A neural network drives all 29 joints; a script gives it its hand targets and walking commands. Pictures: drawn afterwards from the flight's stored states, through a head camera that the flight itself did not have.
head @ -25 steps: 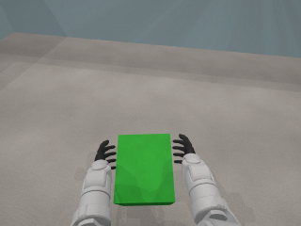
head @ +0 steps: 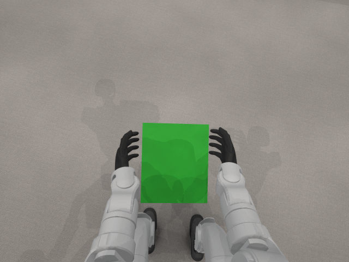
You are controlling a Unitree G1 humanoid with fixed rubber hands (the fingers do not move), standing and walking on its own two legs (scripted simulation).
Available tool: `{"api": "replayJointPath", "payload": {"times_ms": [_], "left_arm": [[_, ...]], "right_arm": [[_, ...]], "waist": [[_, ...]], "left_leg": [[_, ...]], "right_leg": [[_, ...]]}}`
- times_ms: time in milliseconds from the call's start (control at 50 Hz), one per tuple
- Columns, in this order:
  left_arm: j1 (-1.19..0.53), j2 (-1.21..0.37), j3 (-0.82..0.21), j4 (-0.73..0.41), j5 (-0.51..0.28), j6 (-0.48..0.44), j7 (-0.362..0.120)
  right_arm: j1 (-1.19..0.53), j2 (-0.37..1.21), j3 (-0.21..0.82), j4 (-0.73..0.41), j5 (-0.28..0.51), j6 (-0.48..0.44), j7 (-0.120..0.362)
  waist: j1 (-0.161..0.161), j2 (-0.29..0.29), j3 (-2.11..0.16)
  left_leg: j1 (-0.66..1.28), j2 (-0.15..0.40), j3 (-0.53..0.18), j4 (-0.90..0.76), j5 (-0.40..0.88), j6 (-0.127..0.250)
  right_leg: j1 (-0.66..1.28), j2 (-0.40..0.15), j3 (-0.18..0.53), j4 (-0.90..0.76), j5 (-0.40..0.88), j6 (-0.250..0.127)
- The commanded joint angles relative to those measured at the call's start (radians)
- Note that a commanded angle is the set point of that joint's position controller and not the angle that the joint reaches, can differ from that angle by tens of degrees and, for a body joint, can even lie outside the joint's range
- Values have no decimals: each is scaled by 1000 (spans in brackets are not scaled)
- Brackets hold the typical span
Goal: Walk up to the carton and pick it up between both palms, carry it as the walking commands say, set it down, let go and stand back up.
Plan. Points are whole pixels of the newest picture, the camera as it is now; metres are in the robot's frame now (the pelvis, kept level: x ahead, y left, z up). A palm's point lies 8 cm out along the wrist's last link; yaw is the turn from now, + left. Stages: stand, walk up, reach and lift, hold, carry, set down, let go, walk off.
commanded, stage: set down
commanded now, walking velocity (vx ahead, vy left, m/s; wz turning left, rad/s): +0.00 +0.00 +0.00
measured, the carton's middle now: (173, 159) +0.37 +0.01 -0.20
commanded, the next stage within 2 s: none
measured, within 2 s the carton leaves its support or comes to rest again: neither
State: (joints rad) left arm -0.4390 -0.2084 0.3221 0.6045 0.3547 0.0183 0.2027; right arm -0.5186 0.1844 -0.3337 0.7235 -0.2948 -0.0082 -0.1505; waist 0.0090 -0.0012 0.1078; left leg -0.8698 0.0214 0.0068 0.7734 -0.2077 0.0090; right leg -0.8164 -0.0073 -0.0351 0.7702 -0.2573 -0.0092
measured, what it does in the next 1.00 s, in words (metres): lowers itself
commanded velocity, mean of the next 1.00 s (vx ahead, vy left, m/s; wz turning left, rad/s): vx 0.00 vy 0.00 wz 0.00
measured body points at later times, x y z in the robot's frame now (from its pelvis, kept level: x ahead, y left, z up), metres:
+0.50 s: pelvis -0.03 +0.00 -0.05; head +0.22 +0.01 +0.32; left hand +0.34 +0.13 -0.18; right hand +0.37 -0.13 -0.17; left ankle +0.09 +0.11 -0.70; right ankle +0.06 -0.13 -0.70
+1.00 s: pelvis -0.03 +0.00 -0.12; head +0.27 +0.01 +0.21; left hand +0.39 +0.14 -0.28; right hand +0.41 -0.12 -0.27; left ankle +0.09 +0.11 -0.70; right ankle +0.06 -0.13 -0.70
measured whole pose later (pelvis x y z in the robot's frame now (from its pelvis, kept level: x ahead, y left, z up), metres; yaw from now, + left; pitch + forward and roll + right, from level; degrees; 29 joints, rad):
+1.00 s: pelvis -0.03 +0.00 -0.12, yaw +0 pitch +36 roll -1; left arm -0.77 -0.05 0.19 0.75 0.08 -0.09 0.34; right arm -0.84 0.00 -0.13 0.84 -0.04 -0.08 -0.29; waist 0.01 0.00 0.10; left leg -1.61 -0.01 -0.01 1.33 -0.35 0.01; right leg -1.56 0.00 -0.01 1.37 -0.43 0.00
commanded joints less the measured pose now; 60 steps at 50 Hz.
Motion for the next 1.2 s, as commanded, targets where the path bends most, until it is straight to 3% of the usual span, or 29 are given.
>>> {"api": "replayJointPath", "payload": {"times_ms": [0, 60, 140, 200, 220, 260, 280, 300, 360, 440, 460, 500, 520, 560, 640, 680, 700, 720, 760, 820, 840, 880, 960, 1000, 1040, 1080, 1100, 1120, 1180], "left_arm": [[-444, -391, -435, 0, -142, -161, -74], [-453, -229, -470, -138, -215, -200, -6], [-331, -45, -352, -46, -226, -187, 45], [-378, -14, -340, -62, -249, -165, 59], [-418, 7, -358, -82, -280, -175, 53], [-402, -4, -316, -28, -263, -153, 63], [-387, -21, -322, -15, -263, -160, 65], [-426, -8, -318, -24, -272, -163, 57], [-491, -5, -298, -9, -276, -159, 60], [-563, 4, -268, -3, -267, -165, 53], [-540, -47, -293, 34, -286, -163, 52], [-624, -22, -312, -45, -298, -174, 52], [-623, -44, -309, -9, -287, -161, 55], [-615, -26, -320, -50, -292, -164, 68], [-551, -107, -351, -9, -319, -164, 57], [-643, -158, -410, -63, -353, -168, 45], [-636, -123, -380, -70, -348, -168, 44], [-642, -137, -394, -23, -343, -163, 35], [-686, -162, -377, -35, -316, -161, 28], [-708, -174, -379, -13, -323, -163, 29], [-668, -217, -355, 64, -294, -145, 18], [-710, -222, -372, 64, -307, -142, 9], [-812, -227, -438, 34, -315, -135, 4], [-900, -242, -465, -84, -354, -135, 3], [-896, -254, -489, -23, -351, -124, 5], [-874, -253, -466, 23, -343, -112, 2], [-962, -282, -483, -4, -361, -103, -5], [-954, -306, -462, 43, -336, -97, -15], [-1091, -339, -501, 0, -348, -83, -30]], "right_arm": [[-369, 397, 477, 18, 105, -125, 101], [-304, 237, 488, -23, 153, -157, 44], [-292, 42, 436, -43, 191, -141, -14], [-311, 12, 368, 9, 220, -113, -25], [-253, 2, 340, 42, 204, -108, -46], [-374, -14, 381, -15, 265, -111, -32], [-353, -17, 384, -4, 260, -117, -32], [-341, -31, 317, 49, 227, -119, -41], [-441, -33, 333, 48, 249, -115, -35], [-459, 9, 328, 93, 250, -107, -37], [-498, 27, 351, 35, 246, -113, -39], [-478, 54, 373, 23, 267, -108, -49], [-488, 61, 350, 56, 246, -99, -51], [-509, 71, 422, 8, 285, -97, -41], [-504, 151, 506, -39, 296, -113, -43], [-537, 137, 458, -58, 269, -118, -42], [-574, 129, 500, -78, 291, -127, -44], [-510, 148, 448, 0, 257, -121, -42], [-629, 185, 475, -82, 276, -114, -29], [-602, 187, 439, 5, 248, -114, -31], [-597, 218, 455, 43, 255, -104, -23], [-622, 251, 481, 2, 245, -106, -20], [-640, 260, 443, 93, 247, -89, -11], [-756, 294, 503, -36, 277, -85, -10], [-744, 297, 505, -10, 288, -84, -2], [-754, 281, 498, 68, 299, -68, 6], [-815, 291, 477, 41, 285, -65, 10], [-815, 319, 487, 81, 285, -60, 18], [-890, 349, 455, 110, 273, -45, 36]], "waist": [[43, -28, -796], [49, 40, -818], [83, -2, -746], [68, 12, -678], [18, 25, -686], [103, -7, -653], [105, 1, -607], [30, -10, -645], [86, -2, -650], [93, -33, -720], [60, -56, -736], [88, -25, -837], [46, 11, -840], [101, -11, -896], [79, -67, -1010], [-4, -30, -1091], [49, -39, -1103], [-16, -43, -1031], [59, -25, -1043], [-16, -37, -977], [51, -28, -1009], [18, -74, -1046], [-24, 26, -1053], [9, -11, -1146], [-11, -8, -1177], [27, -22, -1120], [-13, 20, -1061], [22, 23, -1061], [-34, 40, -1053]], "left_leg": [[216, -151, -78, 106, 156, 5], [241, -151, -70, 110, 108, -11], [190, -158, -32, 121, 6, 1], [166, -141, -41, 118, -48, 14], [114, -145, -40, 147, -69, 13], [136, -139, -35, 131, -106, 25], [111, -148, -27, 134, -50, 23], [80, -152, -40, 151, -80, 13], [35, -150, -36, 184, -117, 16], [1, -147, -36, 246, -127, 20], [-5, -152, -44, 264, -117, 20], [-12, -156, -46, 285, -80, 22], [7, -162, -47, 291, -84, 17], [-3, -160, -53, 307, -56, 20], [-33, -172, -58, 393, 121, 24], [-51, -178, -75, 425, 125, 11], [-85, -175, -58, 465, 139, 7], [-101, -179, -84, 451, 132, 14], [-188, -192, -62, 477, 84, 8], [-208, -197, -64, 500, 74, 4], [-257, -196, -45, 519, 42, 1], [-274, -190, -56, 556, 42, 10], [-285, -185, -60, 568, -5, -9], [-284, -193, -38, 608, -22, -4], [-237, -195, -48, 615, 49, -9], [-287, -188, -28, 632, -37, -17], [-310, -188, -51, 627, -57, -15], [-347, -189, -33, 656, -79, -15], [-351, -190, -38, 674, -100, -21]], "right_leg": [[8, 160, 115, 86, 131, -13], [18, 147, 106, 127, 86, -26], [6, 137, 87, 99, -26, -35], [-45, 126, 84, 102, -96, -42], [-47, 125, 85, 112, -93, -40], [-68, 130, 85, 116, -147, -45], [-89, 131, 85, 118, -84, -44], [-117, 141, 73, 134, -88, -34], [-160, 140, 78, 187, -138, -39], [-214, 146, 81, 225, -165, -21], [-224, 154, 75, 243, -160, -21], [-171, 148, 92, 256, -107, -24], [-211, 159, 75, 282, -106, -14], [-229, 153, 86, 307, -74, -13], [-211, 163, 99, 367, 95, 7], [-283, 176, 88, 433, 101, -1], [-263, 162, 116, 440, 120, 2], [-309, 169, 102, 428, 121, -1], [-358, 172, 120, 480, 80, -3], [-442, 178, 92, 505, 55, 1], [-436, 171, 113, 516, 37, 2], [-419, 182, 93, 540, 61, 9], [-537, 186, 78, 595, -6, -5], [-453, 195, 81, 608, -1, -3], [-487, 196, 56, 643, 47, 5], [-515, 185, 66, 652, -57, -2], [-595, 199, 50, 669, -61, -4], [-575, 197, 66, 666, -70, -4], [-656, 198, 44, 706, -106, -4]]}}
